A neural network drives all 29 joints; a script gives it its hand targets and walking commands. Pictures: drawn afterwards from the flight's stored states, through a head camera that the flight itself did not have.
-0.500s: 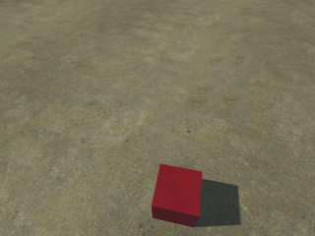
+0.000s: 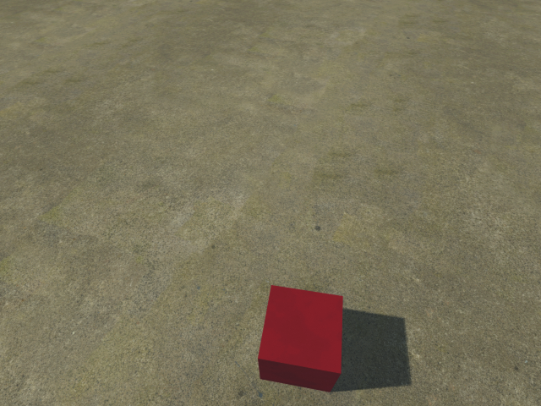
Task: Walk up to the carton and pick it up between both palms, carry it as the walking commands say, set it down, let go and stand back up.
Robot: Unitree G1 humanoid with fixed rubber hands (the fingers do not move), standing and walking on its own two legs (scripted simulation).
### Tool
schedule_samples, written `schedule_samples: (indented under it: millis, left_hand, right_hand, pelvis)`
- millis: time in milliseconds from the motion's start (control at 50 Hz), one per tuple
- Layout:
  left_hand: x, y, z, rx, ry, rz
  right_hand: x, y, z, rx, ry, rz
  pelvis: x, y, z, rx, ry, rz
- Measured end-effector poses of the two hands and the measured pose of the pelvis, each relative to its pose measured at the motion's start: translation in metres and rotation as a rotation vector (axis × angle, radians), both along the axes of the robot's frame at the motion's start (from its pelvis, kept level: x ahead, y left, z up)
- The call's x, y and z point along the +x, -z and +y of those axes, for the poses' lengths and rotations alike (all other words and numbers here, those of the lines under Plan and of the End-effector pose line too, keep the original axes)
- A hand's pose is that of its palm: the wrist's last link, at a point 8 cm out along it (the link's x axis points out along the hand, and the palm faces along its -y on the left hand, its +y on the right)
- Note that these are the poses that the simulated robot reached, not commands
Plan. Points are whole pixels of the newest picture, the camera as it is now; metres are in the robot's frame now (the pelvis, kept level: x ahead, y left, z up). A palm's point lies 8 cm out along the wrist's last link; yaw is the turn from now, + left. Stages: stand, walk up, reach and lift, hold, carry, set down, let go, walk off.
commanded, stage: reach and lift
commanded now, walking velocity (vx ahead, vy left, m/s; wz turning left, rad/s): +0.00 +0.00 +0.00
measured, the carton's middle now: (300, 338) +0.43 -0.08 -0.65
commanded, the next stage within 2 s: none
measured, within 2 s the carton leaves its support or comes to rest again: neither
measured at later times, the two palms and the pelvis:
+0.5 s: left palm out of the picture +0.15 +0.23 -0.16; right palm out of the picture +0.14 -0.25 -0.16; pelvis -0.03 +0.02 -0.05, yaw -5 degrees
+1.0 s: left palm (187, 335) +0.28 +0.19 -0.18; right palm (422, 351) +0.24 -0.27 -0.17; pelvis -0.09 +0.02 -0.09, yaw -5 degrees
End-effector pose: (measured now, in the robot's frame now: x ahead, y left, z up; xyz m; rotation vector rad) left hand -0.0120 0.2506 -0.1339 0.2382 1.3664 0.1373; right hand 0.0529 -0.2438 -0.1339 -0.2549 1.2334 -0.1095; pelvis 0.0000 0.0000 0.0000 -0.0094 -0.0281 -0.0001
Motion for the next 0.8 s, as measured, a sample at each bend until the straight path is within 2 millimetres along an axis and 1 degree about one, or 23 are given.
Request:
schedule_samples:
  millis: [20,40,100,120,140,160,200,220,260,360,400,460,560,700,800]
  left_hand:
    - [0.014,0.000,0.001,0.000,0.008,-0.030]
    - [0.035,0.000,0.002,0.000,0.015,-0.073]
    - [0.112,-0.003,0.005,-0.002,0.044,-0.182]
    - [0.135,-0.006,0.004,-0.004,0.046,-0.197]
    - [0.152,-0.008,0.003,-0.007,0.045,-0.202]
    - [0.166,-0.011,0.002,-0.010,0.040,-0.199]
    - [0.182,-0.016,-0.002,-0.019,0.030,-0.193]
    - [0.185,-0.017,-0.004,-0.024,0.029,-0.188]
    - [0.183,-0.015,-0.007,-0.034,0.024,-0.168]
    - [0.162,0.002,-0.011,-0.050,0.012,-0.139]
    - [0.158,0.010,-0.013,-0.051,0.018,-0.145]
    - [0.160,0.020,-0.016,-0.048,0.032,-0.176]
    - [0.177,0.029,-0.024,-0.055,0.061,-0.247]
    - [0.209,0.029,-0.040,-0.078,0.081,-0.317]
    - [0.234,0.035,-0.051,-0.087,0.087,-0.336]
  right_hand:
    - [0.007,-0.001,0.000,0.002,0.011,-0.017]
    - [0.017,0.000,-0.001,0.001,0.022,-0.036]
    - [0.054,0.000,-0.003,0.007,0.029,-0.063]
    - [0.065,-0.002,-0.003,0.007,0.030,-0.059]
    - [0.072,-0.004,-0.003,0.008,0.036,-0.050]
    - [0.078,-0.007,-0.004,0.011,0.046,-0.039]
    - [0.083,-0.012,-0.003,0.022,0.064,-0.029]
    - [0.083,-0.013,-0.003,0.028,0.069,-0.026]
    - [0.079,-0.013,-0.002,0.037,0.076,-0.019]
    - [0.069,-0.002,-0.002,0.055,0.077,-0.038]
    - [0.070,0.005,-0.003,0.057,0.073,-0.059]
    - [0.077,0.016,-0.006,0.055,0.074,-0.101]
    - [0.094,0.027,-0.011,0.048,0.078,-0.167]
    - [0.119,0.025,-0.020,0.058,0.096,-0.229]
    - [0.140,0.026,-0.024,0.077,0.123,-0.260]
  pelvis:
    - [-0.002,0.003,0.001,0.003,0.012,0.027]
    - [-0.007,0.008,0.001,0.005,0.020,0.048]
    - [-0.019,0.020,0.005,0.005,0.033,0.080]
    - [-0.022,0.023,0.006,0.006,0.040,0.088]
    - [-0.023,0.024,0.008,0.008,0.048,0.096]
    - [-0.023,0.025,0.009,0.010,0.056,0.106]
    - [-0.020,0.024,0.012,0.016,0.070,0.126]
    - [-0.018,0.023,0.013,0.018,0.075,0.134]
    - [-0.014,0.023,0.016,0.022,0.080,0.149]
    - [-0.012,0.030,0.021,0.024,0.086,0.192]
    - [-0.015,0.036,0.021,0.024,0.087,0.213]
    - [-0.022,0.046,0.022,0.023,0.086,0.246]
    - [-0.037,0.059,0.022,0.022,0.079,0.281]
    - [-0.058,0.070,0.020,0.022,0.076,0.280]
    - [-0.071,0.076,0.020,0.019,0.080,0.288]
